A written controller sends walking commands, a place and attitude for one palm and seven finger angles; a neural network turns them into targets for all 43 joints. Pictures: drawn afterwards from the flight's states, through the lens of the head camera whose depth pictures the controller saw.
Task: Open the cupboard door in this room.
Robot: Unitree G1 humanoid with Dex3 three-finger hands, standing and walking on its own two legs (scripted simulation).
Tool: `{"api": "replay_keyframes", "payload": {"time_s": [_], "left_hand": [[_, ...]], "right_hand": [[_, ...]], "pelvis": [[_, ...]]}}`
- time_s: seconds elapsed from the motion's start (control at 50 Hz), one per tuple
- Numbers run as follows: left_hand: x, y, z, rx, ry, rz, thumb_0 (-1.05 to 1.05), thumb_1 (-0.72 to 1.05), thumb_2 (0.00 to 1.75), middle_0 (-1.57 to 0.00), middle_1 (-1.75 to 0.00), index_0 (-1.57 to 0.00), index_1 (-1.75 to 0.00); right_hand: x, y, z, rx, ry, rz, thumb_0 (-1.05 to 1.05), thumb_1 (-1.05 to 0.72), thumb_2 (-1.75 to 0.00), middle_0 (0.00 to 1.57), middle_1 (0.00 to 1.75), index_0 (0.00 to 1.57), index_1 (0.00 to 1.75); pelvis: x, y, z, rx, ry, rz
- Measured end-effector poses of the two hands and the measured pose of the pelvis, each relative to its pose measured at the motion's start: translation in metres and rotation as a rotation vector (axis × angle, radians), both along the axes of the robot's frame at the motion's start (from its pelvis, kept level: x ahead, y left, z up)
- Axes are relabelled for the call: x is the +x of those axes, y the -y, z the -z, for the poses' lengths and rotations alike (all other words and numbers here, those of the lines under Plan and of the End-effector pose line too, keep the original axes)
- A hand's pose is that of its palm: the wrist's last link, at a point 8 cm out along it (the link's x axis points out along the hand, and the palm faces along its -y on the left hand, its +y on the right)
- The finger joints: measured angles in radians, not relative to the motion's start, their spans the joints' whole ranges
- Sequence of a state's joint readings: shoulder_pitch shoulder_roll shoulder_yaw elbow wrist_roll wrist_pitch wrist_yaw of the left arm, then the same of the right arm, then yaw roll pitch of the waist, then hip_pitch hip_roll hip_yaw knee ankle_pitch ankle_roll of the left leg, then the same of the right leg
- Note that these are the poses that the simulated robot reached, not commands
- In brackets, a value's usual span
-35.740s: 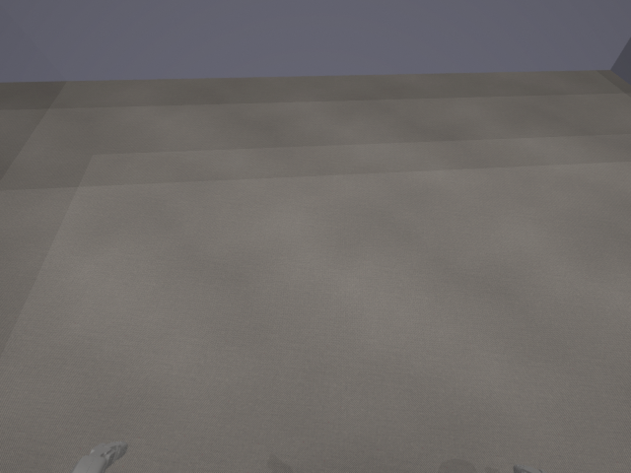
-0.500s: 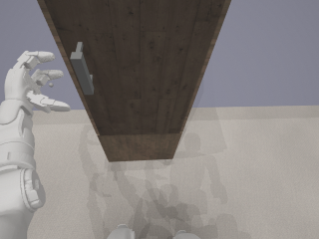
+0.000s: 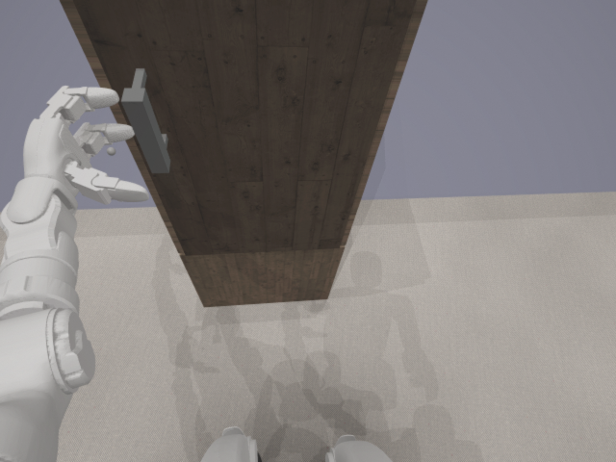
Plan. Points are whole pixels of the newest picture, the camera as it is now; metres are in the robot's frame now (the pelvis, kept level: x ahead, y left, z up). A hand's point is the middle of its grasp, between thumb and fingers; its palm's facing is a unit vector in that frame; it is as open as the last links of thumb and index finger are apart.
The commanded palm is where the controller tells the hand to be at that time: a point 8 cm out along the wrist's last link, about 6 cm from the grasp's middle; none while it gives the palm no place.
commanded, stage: slide the fingers in behind the handle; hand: left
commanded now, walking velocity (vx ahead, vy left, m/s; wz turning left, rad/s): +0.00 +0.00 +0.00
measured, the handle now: (150, 123) +0.53 +0.18 +0.10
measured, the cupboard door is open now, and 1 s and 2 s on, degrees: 0 0 0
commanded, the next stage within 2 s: close the thumb around the handle in 1.30 s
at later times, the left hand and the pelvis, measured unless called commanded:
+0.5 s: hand (135, 152) +0.48 +0.19 +0.10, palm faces +0.03 -1.00 +0.02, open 13.9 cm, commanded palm +0.46 +0.24 +0.10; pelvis +0.00 -0.01 +0.00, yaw +0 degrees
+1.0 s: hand (167, 151) +0.48 +0.15 +0.10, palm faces +0.03 -1.00 +0.02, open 13.9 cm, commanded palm +0.45 +0.21 +0.10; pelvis +0.01 -0.02 +0.00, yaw +1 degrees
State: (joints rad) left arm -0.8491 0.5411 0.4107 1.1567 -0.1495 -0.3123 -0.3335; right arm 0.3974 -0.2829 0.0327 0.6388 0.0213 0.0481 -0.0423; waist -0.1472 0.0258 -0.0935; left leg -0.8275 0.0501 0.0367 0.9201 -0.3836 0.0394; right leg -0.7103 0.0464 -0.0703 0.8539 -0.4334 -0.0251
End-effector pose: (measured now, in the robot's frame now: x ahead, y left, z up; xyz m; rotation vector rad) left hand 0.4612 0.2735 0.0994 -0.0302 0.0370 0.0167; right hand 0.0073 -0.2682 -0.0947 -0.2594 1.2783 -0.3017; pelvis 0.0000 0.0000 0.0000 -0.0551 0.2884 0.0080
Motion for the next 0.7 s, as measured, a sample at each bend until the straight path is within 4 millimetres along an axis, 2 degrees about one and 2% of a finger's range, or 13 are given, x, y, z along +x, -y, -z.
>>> {"api": "replay_keyframes", "payload": {"time_s": [0.18,0.48,0.7], "left_hand": [[-0.004,0.004,-0.004,0.027,0.026,-0.027,-0.01,-0.5,0.3,-0.3,-1.2,-0.31,-1.21],[-0.002,0.028,0.0,0.011,0.017,-0.014,-0.01,-0.5,0.3,-0.3,-1.2,-0.3,-1.21],[0.0,0.042,-0.002,0.022,0.022,-0.013,-0.01,-0.5,0.3,-0.3,-1.2,-0.3,-1.2]], "right_hand": [[-0.006,-0.004,0.003,0.031,-0.003,0.019,0.0,-0.91,-0.9,0.2,0.3,0.2,0.3],[0.018,0.004,0.003,0.03,0.056,-0.016,0.0,-0.91,-0.9,0.2,0.3,0.2,0.3],[0.02,0.005,0.007,0.05,0.047,-0.012,0.0,-0.91,-0.9,0.2,0.3,0.2,0.3]], "pelvis": [[0.002,0.003,-0.001,0.004,0.006,0.007],[0.002,0.008,-0.001,0.01,0.01,-0.001],[0.005,0.011,-0.001,0.015,0.012,-0.002]]}}
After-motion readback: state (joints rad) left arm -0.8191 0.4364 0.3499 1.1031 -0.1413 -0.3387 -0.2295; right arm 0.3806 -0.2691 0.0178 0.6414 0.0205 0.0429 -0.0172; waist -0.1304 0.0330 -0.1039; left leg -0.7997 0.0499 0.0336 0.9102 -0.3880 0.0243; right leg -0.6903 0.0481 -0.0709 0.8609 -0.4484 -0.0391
